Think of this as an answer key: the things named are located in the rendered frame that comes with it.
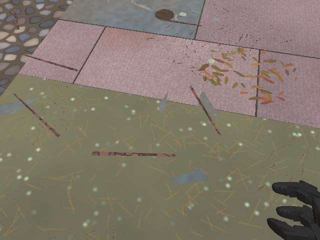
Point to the right robot hand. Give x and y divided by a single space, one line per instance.
309 217

